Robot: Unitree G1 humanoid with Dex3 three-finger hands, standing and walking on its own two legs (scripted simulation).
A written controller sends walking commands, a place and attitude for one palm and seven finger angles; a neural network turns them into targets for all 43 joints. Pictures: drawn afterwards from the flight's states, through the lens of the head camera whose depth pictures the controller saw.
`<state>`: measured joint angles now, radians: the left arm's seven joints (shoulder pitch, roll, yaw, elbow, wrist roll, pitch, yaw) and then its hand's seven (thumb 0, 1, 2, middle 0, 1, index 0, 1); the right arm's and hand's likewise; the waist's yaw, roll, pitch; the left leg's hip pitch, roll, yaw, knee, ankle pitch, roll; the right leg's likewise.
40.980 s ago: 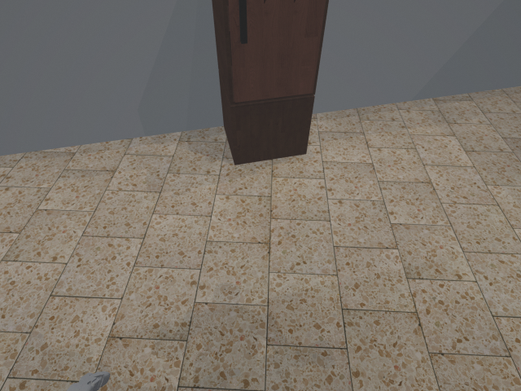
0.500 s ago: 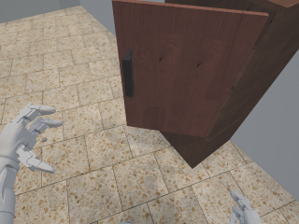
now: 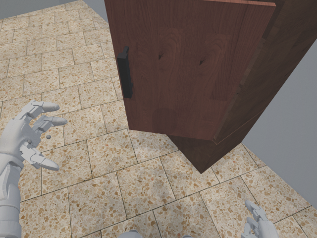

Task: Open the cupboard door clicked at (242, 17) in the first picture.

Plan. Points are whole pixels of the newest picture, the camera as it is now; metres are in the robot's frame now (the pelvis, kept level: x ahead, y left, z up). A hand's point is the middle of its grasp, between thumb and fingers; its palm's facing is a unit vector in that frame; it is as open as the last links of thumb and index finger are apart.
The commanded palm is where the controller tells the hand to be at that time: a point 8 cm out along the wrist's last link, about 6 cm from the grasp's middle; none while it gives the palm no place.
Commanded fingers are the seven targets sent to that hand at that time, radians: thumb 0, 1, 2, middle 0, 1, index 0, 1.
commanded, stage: move the hooked fingers beside the handle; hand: left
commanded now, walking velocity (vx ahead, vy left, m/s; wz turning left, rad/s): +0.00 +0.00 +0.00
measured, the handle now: (127, 73) +0.57 +0.13 +0.07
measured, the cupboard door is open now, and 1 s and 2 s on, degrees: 45 45 45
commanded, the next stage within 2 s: none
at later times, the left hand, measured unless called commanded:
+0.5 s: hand (67, 112) +0.39 +0.26 +0.08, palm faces -0.12 -0.99 +0.01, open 14.0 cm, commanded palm +0.37 +0.31 +0.08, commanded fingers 0.00 -0.50 0.30 -0.30 -1.20 -0.30 -1.20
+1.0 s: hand (87, 95) +0.45 +0.22 +0.08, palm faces -0.08 -1.00 -0.01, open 14.0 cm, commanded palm +0.44 +0.28 +0.08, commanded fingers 0.00 -0.50 0.30 -0.30 -1.20 -0.30 -1.20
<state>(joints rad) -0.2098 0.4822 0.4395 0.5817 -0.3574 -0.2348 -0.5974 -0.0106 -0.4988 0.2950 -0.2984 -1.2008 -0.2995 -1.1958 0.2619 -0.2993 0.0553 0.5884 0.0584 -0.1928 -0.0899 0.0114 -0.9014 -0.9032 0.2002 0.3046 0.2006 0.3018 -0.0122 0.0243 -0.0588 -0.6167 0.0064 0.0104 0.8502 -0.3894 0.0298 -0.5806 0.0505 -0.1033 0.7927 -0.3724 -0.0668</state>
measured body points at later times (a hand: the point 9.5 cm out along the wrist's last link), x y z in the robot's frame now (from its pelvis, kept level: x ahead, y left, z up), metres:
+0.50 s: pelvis +0.01 +0.03 +0.00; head +0.07 +0.04 +0.45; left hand +0.39 +0.31 +0.09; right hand +0.11 -0.23 -0.10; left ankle +0.02 +0.10 -0.70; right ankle +0.02 -0.08 -0.70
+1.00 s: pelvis +0.00 +0.03 -0.01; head +0.09 +0.04 +0.44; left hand +0.45 +0.28 +0.09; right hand +0.06 -0.24 -0.12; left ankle +0.02 +0.10 -0.70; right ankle +0.02 -0.08 -0.70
